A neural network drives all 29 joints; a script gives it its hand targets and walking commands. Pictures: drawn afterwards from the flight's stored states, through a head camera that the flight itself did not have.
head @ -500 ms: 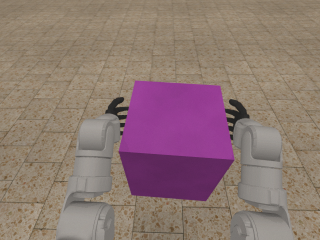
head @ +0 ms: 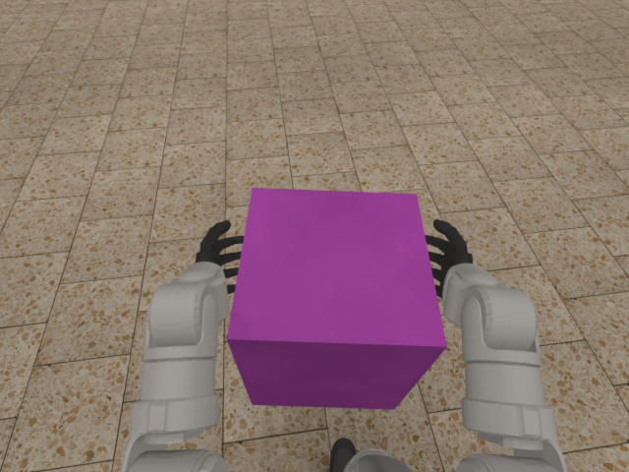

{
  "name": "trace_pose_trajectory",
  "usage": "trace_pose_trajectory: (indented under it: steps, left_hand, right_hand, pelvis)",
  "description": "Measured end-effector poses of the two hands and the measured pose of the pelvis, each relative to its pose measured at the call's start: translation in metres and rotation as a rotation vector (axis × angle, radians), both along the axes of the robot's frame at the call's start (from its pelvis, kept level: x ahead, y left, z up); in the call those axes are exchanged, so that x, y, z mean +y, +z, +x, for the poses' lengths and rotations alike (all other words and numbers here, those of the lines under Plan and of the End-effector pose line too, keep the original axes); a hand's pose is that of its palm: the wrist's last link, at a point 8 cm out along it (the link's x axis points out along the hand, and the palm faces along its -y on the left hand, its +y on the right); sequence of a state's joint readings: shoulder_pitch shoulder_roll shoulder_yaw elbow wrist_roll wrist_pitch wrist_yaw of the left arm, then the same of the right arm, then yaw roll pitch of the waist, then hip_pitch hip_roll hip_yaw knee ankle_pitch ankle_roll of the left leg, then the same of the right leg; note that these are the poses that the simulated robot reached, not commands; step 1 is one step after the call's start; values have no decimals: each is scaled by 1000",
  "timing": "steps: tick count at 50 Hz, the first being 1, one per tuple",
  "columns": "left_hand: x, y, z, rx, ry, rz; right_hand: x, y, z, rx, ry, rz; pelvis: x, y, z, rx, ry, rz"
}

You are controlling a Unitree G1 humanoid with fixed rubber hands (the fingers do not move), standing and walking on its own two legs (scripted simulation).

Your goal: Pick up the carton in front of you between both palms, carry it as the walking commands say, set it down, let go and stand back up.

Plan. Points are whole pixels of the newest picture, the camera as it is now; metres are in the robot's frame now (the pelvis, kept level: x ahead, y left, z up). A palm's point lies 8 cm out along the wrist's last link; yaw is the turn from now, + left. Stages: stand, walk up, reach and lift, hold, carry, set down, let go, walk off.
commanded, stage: carry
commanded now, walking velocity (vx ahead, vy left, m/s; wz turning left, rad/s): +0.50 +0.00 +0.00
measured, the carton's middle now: (328, 306) +0.34 -0.02 -0.01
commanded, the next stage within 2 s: none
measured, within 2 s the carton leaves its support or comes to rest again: neither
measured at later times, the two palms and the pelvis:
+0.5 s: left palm (194, 118) +0.60 +0.17 +0.12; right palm (388, 114) +0.60 -0.13 +0.12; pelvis +0.33 +0.03 +0.02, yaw -1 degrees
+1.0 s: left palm (203, 50) +0.80 +0.18 +0.12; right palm (365, 50) +0.79 -0.12 +0.12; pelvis +0.54 +0.04 +0.02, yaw -2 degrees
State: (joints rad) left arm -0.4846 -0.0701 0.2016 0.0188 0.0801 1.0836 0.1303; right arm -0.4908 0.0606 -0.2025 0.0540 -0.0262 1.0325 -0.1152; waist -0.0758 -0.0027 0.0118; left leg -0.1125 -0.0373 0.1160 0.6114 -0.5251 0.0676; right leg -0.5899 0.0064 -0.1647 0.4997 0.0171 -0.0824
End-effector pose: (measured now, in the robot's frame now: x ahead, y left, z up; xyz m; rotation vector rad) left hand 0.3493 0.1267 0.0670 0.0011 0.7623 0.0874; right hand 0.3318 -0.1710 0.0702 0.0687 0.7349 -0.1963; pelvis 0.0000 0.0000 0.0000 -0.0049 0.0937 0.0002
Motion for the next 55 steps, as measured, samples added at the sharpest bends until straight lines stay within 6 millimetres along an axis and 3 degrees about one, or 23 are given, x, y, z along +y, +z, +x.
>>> trace_pose_trajectory:
  steps: [4,8,12,17,22,28,32,39,48,52,55]
  left_hand:
    - [4,15,49,-33,33,44]
    - [16,38,83,-35,95,38]
    - [26,62,116,-56,151,17]
    - [29,80,164,-83,148,-1]
    - [34,67,218,-83,105,-24]
    - [54,24,291,-38,45,-34]
    - [62,10,321,61,21,-26]
    - [65,22,374,36,8,-30]
    - [56,50,438,-93,51,3]
    - [50,59,464,-93,47,20]
    - [47,55,477,-73,50,15]
  right_hand:
    - [4,13,69,-32,76,-6]
    - [16,39,122,-36,135,-8]
    - [26,58,161,-55,140,24]
    - [29,65,195,-82,79,66]
    - [33,57,234,-84,28,45]
    - [54,32,301,-38,18,-29]
    - [61,18,325,63,-1,-29]
    - [64,31,374,39,-6,-42]
    - [55,48,451,-91,34,-5]
    - [48,49,474,-91,24,19]
    - [45,47,488,-71,26,15]
  pelvis:
    - [-10,6,49,-9,8,-2]
    - [-19,25,93,3,17,34]
    - [-19,38,142,11,13,61]
    - [-7,43,209,3,9,65]
    - [13,32,282,-17,3,39]
    - [39,7,370,-46,-44,35]
    - [52,19,402,-41,-66,4]
    - [57,34,454,-34,-55,-19]
    - [40,22,527,-57,-39,5]
    - [35,22,551,-49,-19,-10]
    - [31,20,563,-38,-12,-10]
